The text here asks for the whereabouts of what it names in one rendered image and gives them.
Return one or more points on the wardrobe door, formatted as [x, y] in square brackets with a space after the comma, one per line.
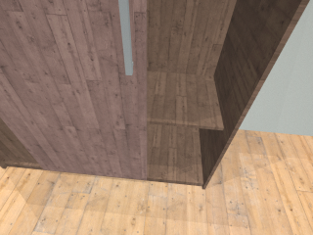
[64, 91]
[11, 148]

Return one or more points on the handle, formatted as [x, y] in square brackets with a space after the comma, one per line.
[124, 15]

